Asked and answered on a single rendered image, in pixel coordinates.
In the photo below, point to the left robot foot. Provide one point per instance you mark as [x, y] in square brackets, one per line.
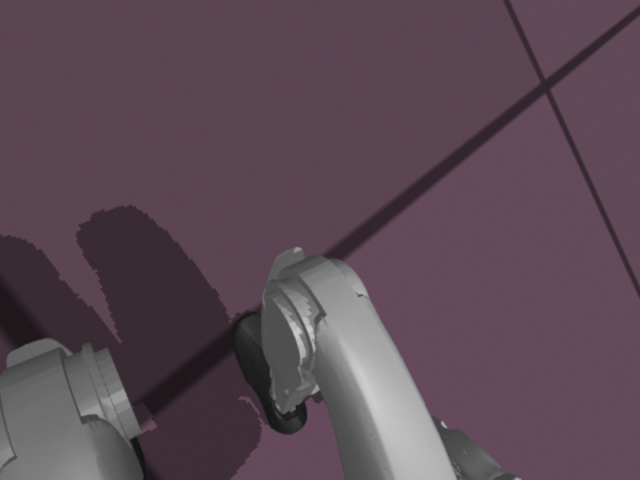
[139, 455]

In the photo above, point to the right robot foot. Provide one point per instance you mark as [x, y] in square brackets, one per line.
[247, 345]

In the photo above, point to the right robot hand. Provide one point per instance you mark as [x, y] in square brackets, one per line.
[469, 460]

